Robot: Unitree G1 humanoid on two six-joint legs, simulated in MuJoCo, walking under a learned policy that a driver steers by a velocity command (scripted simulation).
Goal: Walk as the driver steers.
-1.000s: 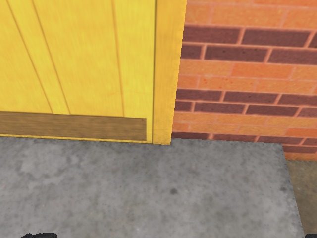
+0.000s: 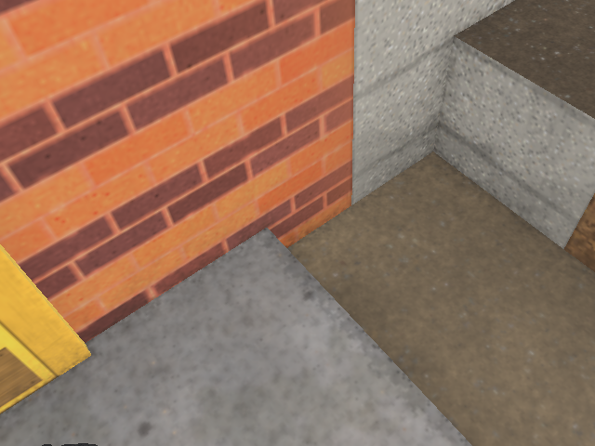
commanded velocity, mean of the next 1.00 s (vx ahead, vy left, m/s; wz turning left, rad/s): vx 0.46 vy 0.00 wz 0.66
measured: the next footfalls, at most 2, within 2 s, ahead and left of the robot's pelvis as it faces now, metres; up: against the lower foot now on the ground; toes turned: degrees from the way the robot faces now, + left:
left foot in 0.14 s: +0.06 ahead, +0.15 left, +0.00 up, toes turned +2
right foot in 0.42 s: +0.07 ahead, -0.10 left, +0.00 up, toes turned +19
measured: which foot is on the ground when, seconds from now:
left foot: up 0.00-0.12, down 0.14-0.40, up 0.42-0.84, down 0.86-1.00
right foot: down 0.00-0.18, up 0.20-0.40, down 0.42-0.88, up 0.90-1.00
